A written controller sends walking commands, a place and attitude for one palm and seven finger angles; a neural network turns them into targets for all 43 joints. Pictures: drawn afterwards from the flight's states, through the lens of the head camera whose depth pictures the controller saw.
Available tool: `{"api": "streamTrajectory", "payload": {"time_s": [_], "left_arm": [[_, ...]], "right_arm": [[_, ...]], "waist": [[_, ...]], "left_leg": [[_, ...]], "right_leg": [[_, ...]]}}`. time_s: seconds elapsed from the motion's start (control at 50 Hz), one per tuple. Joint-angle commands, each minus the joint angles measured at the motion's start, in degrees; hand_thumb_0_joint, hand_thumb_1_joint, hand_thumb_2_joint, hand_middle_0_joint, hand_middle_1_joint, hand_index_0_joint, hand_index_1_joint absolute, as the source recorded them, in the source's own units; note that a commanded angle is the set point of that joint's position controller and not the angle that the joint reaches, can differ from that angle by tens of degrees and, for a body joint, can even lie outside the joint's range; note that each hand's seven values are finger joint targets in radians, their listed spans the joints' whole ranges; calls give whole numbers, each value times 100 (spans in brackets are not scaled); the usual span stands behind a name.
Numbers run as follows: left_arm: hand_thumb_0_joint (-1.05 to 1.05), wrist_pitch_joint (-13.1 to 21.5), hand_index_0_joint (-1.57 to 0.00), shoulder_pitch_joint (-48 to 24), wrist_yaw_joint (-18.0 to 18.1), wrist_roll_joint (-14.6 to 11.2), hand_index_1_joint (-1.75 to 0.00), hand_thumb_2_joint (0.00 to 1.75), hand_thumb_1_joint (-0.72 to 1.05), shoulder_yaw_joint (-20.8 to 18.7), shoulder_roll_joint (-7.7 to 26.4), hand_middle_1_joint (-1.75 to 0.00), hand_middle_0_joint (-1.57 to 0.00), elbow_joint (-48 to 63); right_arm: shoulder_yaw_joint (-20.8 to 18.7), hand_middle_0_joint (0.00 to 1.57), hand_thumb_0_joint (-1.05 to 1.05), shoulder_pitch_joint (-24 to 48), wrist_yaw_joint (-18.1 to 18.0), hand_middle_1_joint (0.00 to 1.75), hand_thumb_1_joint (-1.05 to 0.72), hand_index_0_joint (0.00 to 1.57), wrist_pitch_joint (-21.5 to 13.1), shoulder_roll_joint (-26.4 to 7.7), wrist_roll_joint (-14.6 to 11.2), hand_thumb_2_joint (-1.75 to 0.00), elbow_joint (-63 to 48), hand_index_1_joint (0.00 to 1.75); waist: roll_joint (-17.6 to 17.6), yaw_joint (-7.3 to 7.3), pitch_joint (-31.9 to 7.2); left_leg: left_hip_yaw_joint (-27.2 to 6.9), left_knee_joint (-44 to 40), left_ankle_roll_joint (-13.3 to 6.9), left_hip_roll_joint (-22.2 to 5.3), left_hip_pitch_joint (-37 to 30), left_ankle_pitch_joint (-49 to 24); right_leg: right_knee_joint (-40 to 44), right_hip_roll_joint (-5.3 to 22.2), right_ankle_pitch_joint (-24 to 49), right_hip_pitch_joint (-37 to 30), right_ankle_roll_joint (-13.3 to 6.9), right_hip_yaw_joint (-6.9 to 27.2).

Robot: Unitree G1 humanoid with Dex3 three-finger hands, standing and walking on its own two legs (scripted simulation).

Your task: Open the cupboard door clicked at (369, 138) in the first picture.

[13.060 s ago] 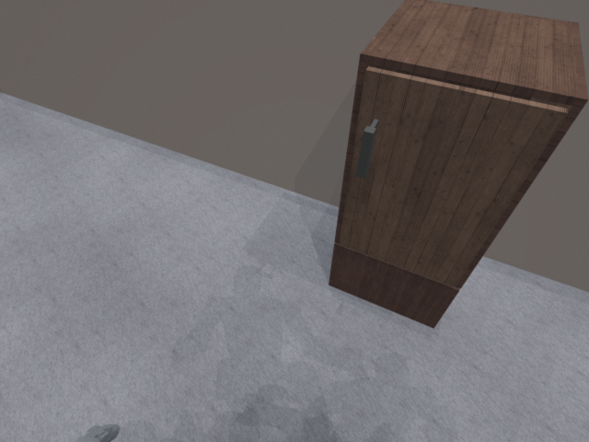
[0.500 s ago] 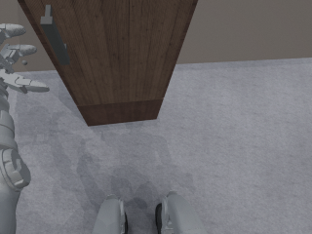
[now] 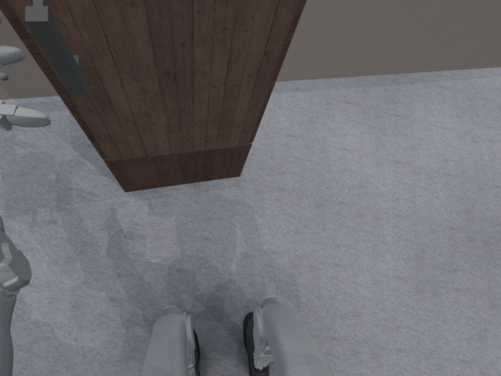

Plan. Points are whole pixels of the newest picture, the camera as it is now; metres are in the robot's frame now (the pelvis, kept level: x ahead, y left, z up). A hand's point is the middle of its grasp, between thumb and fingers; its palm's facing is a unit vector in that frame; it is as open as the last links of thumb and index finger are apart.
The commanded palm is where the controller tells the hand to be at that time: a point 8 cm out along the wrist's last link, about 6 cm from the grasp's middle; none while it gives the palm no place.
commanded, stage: move the hooked fingers beside the handle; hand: left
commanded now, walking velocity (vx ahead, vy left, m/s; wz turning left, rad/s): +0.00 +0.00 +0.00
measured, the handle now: (60, 44) +0.57 +0.22 +0.06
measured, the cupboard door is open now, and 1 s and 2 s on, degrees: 0 0 0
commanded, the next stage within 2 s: slide the fingers in behind the handle in 0.48 s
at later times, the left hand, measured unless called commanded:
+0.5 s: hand (11, 78) +0.51 +0.27 +0.06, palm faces +0.12 -0.99 -0.01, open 14.0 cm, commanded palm +0.49 +0.30 +0.06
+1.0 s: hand (42, 76) +0.52 +0.24 +0.06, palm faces +0.11 -0.99 -0.01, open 14.0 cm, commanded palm +0.49 +0.27 +0.06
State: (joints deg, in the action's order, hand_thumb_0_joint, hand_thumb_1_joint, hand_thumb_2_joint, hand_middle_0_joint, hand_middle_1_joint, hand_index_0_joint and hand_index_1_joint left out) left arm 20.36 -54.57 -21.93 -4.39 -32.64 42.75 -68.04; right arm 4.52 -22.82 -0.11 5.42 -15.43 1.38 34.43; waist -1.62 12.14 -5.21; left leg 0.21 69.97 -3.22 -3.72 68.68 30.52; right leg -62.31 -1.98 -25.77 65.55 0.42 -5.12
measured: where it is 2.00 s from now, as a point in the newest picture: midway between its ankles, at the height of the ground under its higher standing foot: (224, 367)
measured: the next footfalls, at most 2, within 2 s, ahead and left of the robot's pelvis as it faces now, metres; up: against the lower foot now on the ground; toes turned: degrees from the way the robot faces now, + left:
none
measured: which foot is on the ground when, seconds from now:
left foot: down 0.00-1.00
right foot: down 0.00-1.00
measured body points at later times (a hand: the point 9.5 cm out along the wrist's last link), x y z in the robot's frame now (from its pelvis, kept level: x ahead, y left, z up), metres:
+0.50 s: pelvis +0.00 +0.00 +0.01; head +0.17 +0.04 +0.42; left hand +0.50 +0.32 +0.06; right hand +0.02 -0.27 -0.10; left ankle +0.01 +0.08 -0.64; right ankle +0.03 -0.13 -0.64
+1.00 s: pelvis -0.01 -0.01 +0.00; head +0.16 +0.02 +0.42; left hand +0.50 +0.29 +0.07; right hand +0.00 -0.28 -0.10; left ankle +0.01 +0.08 -0.64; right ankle +0.03 -0.13 -0.64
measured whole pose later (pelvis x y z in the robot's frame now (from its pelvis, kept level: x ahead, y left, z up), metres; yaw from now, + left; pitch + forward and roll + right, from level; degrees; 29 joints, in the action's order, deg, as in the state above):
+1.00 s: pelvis -0.01 -0.01 +0.00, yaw +1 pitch +27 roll -5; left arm 23.6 -54.0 -16.0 -4.2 -27.9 36.0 -68.1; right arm 3.5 -21.1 0.1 4.8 -15.6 1.5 34.7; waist -1.8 11.6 -6.0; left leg 0.0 69.3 -2.2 -3.6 66.2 29.9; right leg -63.1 -1.9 -26.0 63.8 -0.7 -5.2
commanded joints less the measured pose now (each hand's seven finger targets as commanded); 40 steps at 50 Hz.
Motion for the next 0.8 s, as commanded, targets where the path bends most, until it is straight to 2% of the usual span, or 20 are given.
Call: {"api": "streamTrajectory", "payload": {"time_s": [0.0, 0.04, 0.06, 0.1, 0.14, 0.18, 0.22, 0.26, 0.3, 0.32, 0.36, 0.4, 0.46, 0.48, 0.5, 0.58, 0.66, 0.7, 0.74, 0.78], "left_arm": [[0, 461, -30, -2102, 8, -152, -120, 30, -50, 27, 1503, -120, -30, 1366], [0, 420, -30, -2107, 10, -158, -120, 30, -50, 124, 1378, -120, -30, 1342], [0, 368, -30, -2063, 12, -168, -120, 30, -50, 290, 1148, -120, -30, 1168], [0, 327, -30, -2139, 73, -157, -120, 30, -50, 289, 1169, -120, -30, 978], [0, 443, -30, -2290, 136, -116, -120, 30, -50, 147, 1417, -120, -30, 1254], [0, 575, -30, -2265, 194, -129, -120, 30, -50, 264, 1148, -120, -30, 1523], [0, 614, -30, -2000, 228, -170, -120, 30, -50, 165, 1167, -120, -30, 1372], [0, 553, -30, -1955, 226, -164, -120, 30, -50, 324, 971, -120, -30, 1145], [0, 491, -30, -2039, 267, -122, -120, 30, -50, 213, 1201, -120, -30, 1007], [0, 537, -30, -2035, 279, -109, -120, 30, -50, 86, 1371, -120, -30, 1135], [0, 643, -30, -2202, 296, -76, -120, 30, -50, 131, 1363, -120, -30, 1441], [0, 690, -30, -2022, 302, -116, -120, 30, -50, 97, 1303, -120, -30, 1343], [0, 677, -30, -2123, 242, -165, -120, 30, -50, 282, 1081, -120, -30, 1205], [0, 656, -30, -2063, 231, -166, -120, 30, -50, 193, 1209, -120, -30, 1179], [0, 649, -30, -2048, 223, -161, -120, 30, -50, 137, 1318, -120, -30, 1219], [0, 589, -30, -2036, 166, -171, -120, 30, -50, 272, 1177, -120, -30, 1044], [0, 708, -30, -2258, 202, -232, -120, 30, -50, 328, 1019, -120, -30, 1310], [0, 650, -30, -2156, 250, -222, -120, 30, -50, 443, 848, -120, -30, 1072], [0, 623, -30, -2151, 313, -183, -120, 30, -50, 383, 925, -120, -30, 1009], [0, 600, -30, -2387, 406, -130, -120, 30, -50, 478, 850, -120, -30, 1041]], "right_arm": [[-513, 20, 0, -1142, -82, 30, -90, 20, -10, -1250, 32, -90, -46, 30], [-503, 20, 0, -1148, -79, 30, -90, 20, 10, -1245, 25, -90, -35, 30], [-508, 20, 0, -1118, -84, 30, -90, 20, 13, -1228, 17, -90, -21, 30], [-487, 20, 0, -1105, -102, 30, -90, 20, 19, -1241, 18, -90, -34, 30], [-488, 20, 0, -1118, -119, 30, -90, 20, 16, -1256, 38, -90, -56, 30], [-524, 20, 0, -1080, -80, 30, -90, 20, 1, -1194, 67, -90, -60, 30], [-541, 20, 0, -1107, -68, 30, -90, 20, 18, -1215, 65, -90, -76, 30], [-517, 20, 0, -1012, -51, 30, -90, 20, 41, -1193, 34, -90, -82, 30], [-498, 20, 0, -980, -74, 30, -90, 20, 52, -1230, 28, -90, -120, 30], [-501, 20, 0, -983, -97, 30, -90, 20, 37, -1242, 28, -90, -163, 30], [-491, 20, 0, -943, -86, 30, -90, 20, 24, -1193, 36, -90, -181, 30], [-505, 20, 0, -929, -70, 30, -90, 20, 6, -1187, 32, -90, -175, 30], [-490, 20, 0, -915, -77, 30, -90, 20, 4, -1181, 10, -90, -126, 30], [-498, 20, 0, -915, -85, 30, -90, 20, -1, -1207, 4, -90, -129, 30], [-492, 20, 0, -901, -96, 30, -90, 20, -8, -1216, 2, -90, -141, 30], [-470, 20, 0, -877, -113, 30, -90, 20, -21, -1194, -23, -90, -143, 30], [-502, 20, 0, -927, -119, 30, -90, 20, -71, -1181, 5, -90, -79, 30], [-494, 20, 0, -904, -116, 30, -90, 20, -71, -1181, -5, -90, -64, 30], [-488, 20, 0, -922, -112, 30, -90, 20, -73, -1189, 1, -90, -69, 30], [-476, 20, 0, -921, -110, 30, -90, 20, -88, -1167, 10, -90, -69, 30]], "waist": [[-1551, -81, -3382], [-1572, -65, -3283], [-1459, 4, -3096], [-1234, 47, -2864], [-1409, -19, -3122], [-1703, -73, -3353], [-1382, -83, -3318], [-1357, -55, -3025], [-1009, -12, -2855], [-1117, -73, -2977], [-1443, -130, -3258], [-1175, -129, -3271], [-1183, -54, -3083], [-1083, -70, -3107], [-1196, -107, -3121], [-1029, -49, -2887], [-1227, -59, -3274], [-1012, -8, -2947], [-1066, -49, -2966], [-1050, 21, -2864]], "left_leg": [[-712, -778, 320, -41, -3642, -3701], [-746, -814, 342, -60, -3731, -3807], [-738, -835, 324, -51, -3656, -3634], [-718, -876, 282, -16, -3335, -3227], [-739, -853, 325, -21, -3551, -3553], [-779, -826, 420, -46, -3949, -3964], [-804, -823, 415, -54, -3896, -4087], [-719, -865, 371, -32, -3642, -3682], [-655, -891, 271, 16, -3177, -3106], [-645, -878, 262, 33, -3212, -3203], [-640, -856, 321, 29, -3450, -3407], [-601, -824, 278, 39, -3308, -3312], [-607, -848, 270, 45, -3241, -3145], [-583, -853, 239, 53, -3127, -2954], [-568, -881, 241, 66, -3102, -2911], [-525, -883, 196, 79, -2873, -2609], [-583, -853, 226, 78, -3197, -2814], [-574, -883, 211, 80, -2999, -2584], [-560, -879, 203, 89, -2937, -2530], [-541, -879, 180, 104, -2817, -2373]], "right_leg": [[504, -177, 1630, -863, -155, 91], [515, -178, 1577, -752, -160, 53], [561, -176, 1508, -689, -153, 52], [563, -173, 1409, -757, -153, 50], [514, -158, 1531, -791, -169, 66], [506, -157, 1573, -696, -180, 38], [495, -175, 1665, -800, -186, 34], [549, -167, 1536, -785, -161, 53], [555, -160, 1491, -1024, -147, 91], [514, -152, 1587, -1100, -169, 109], [471, -137, 1642, -1098, -173, 115], [493, -162, 1710, -1256, -160, 144], [525, -157, 1617, -1166, -150, 145], [539, -158, 1572, -1254, -147, 168], [540, -146, 1568, -1304, -157, 178], [575, -144, 1454, -1257, -140, 197], [533, -139, 1510, -1198, -158, 183], [574, -138, 1358, -1124, -150, 176], [554, -130, 1338, -1123, -154, 188], [569, -123, 1277, -1113, -143, 202]]}}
